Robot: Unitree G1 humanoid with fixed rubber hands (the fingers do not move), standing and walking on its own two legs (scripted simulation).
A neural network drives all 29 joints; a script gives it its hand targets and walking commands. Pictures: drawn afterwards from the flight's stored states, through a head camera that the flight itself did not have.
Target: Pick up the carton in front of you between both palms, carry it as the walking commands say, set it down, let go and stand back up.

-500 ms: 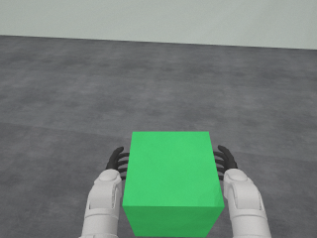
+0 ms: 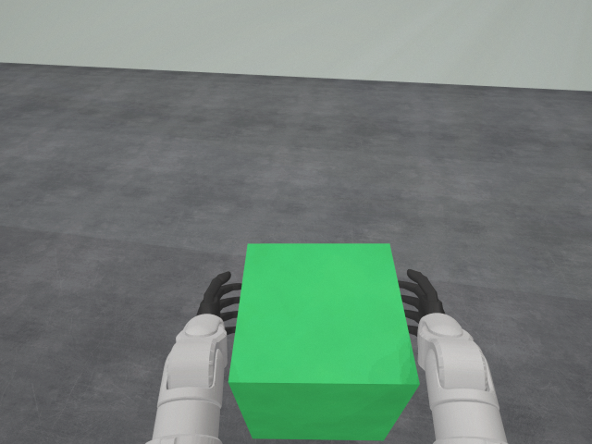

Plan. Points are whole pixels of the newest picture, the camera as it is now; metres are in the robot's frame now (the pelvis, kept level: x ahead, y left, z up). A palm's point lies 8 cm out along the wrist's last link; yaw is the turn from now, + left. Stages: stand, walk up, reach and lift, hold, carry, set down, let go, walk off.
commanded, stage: carry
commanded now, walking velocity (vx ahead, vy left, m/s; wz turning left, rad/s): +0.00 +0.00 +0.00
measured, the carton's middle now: (318, 345) +0.30 +0.00 -0.04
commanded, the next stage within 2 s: hold in 0.10 s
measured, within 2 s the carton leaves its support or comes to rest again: neither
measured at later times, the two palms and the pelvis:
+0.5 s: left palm (202, 344) +0.25 +0.15 +0.05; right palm (432, 328) +0.27 -0.15 +0.05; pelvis -0.02 -0.02 +0.01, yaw +4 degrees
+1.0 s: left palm (225, 329) +0.31 +0.14 -0.01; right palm (423, 325) +0.31 -0.16 -0.01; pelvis -0.03 -0.02 -0.01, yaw +3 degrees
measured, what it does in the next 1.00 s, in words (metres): stands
